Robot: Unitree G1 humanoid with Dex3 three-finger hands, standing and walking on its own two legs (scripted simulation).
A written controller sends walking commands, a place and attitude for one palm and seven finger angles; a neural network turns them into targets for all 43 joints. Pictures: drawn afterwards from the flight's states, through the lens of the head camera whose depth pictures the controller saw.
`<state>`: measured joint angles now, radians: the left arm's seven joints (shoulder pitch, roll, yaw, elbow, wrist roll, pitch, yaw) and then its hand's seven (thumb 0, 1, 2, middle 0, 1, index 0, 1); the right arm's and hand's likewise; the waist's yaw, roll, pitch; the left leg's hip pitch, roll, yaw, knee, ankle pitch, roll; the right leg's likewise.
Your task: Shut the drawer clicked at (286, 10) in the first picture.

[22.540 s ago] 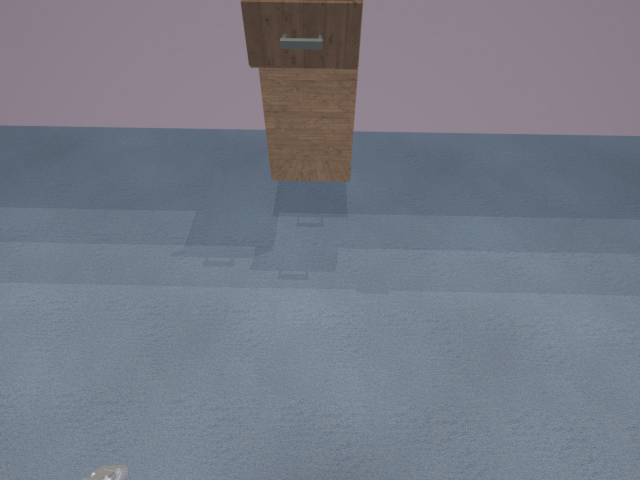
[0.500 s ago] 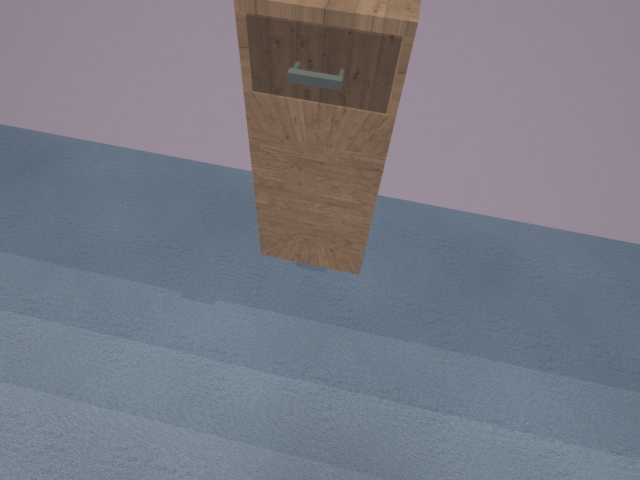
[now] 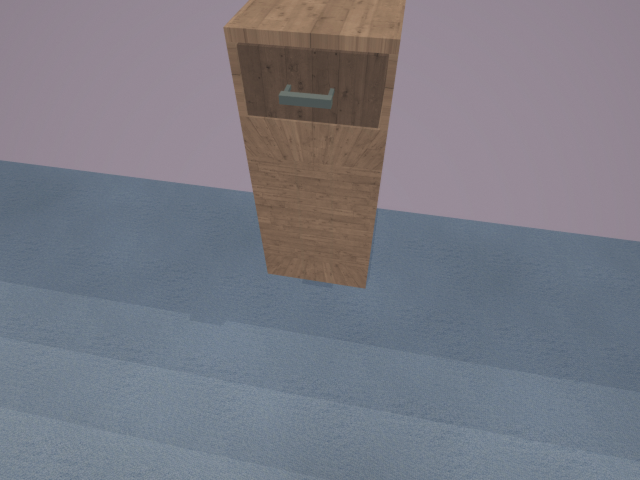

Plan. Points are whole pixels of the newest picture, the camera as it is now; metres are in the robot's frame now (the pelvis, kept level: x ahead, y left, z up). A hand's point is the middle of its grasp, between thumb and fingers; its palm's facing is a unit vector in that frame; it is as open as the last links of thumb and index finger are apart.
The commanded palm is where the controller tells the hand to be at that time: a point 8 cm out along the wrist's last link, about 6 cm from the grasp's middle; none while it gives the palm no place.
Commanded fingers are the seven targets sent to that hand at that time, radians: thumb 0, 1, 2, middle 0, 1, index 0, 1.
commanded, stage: let the arm hang, fingers relaxed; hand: left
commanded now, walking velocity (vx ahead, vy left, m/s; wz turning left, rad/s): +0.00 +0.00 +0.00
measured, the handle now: (307, 95) +0.91 +0.08 +0.02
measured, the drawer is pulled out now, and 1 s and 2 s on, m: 0.00 0.00 0.00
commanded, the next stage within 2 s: look to check the result in 0.22 s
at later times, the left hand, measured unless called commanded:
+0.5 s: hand out of the picture +0.00 +0.15 -0.17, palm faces +0.03 -0.98 -0.20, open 7.4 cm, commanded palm none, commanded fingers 0.00 0.90 0.90 -0.20 -0.30 -0.20 -0.30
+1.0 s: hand out of the picture +0.02 +0.14 -0.17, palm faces +0.04 -0.98 -0.19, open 7.4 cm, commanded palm none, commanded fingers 0.00 0.90 0.90 -0.20 -0.30 -0.20 -0.30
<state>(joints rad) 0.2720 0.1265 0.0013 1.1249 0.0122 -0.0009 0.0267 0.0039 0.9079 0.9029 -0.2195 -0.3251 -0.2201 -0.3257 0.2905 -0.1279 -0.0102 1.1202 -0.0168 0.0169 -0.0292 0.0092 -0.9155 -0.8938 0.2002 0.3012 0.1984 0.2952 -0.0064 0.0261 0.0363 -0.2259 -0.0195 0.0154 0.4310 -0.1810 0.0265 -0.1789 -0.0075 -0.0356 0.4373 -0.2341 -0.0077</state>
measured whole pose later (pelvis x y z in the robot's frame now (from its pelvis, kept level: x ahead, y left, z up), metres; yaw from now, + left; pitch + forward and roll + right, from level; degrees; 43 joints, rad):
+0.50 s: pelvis +0.01 -0.02 +0.00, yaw +0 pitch -1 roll +0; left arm 0.27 0.14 0.01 1.14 0.01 0.00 0.03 0.00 0.91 0.90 -0.20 -0.30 -0.20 -0.30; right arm 0.28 -0.14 -0.01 1.13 -0.01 0.01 -0.03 0.00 -0.91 -0.89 0.20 0.30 0.20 0.29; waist -0.01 0.02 0.06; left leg -0.20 0.01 0.00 0.42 -0.19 0.00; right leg -0.15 0.02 -0.04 0.41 -0.24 -0.03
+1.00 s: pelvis +0.02 -0.03 +0.00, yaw +0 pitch -1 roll +0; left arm 0.26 0.13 0.01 1.14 0.01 -0.01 0.03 0.00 0.91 0.90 -0.20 -0.30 -0.20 -0.30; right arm 0.26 -0.14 -0.01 1.14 -0.01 0.01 -0.04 0.00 -0.91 -0.89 0.20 0.30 0.20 0.29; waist -0.01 0.02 0.06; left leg -0.18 0.02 0.00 0.41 -0.20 -0.02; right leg -0.12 0.03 -0.05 0.39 -0.25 -0.05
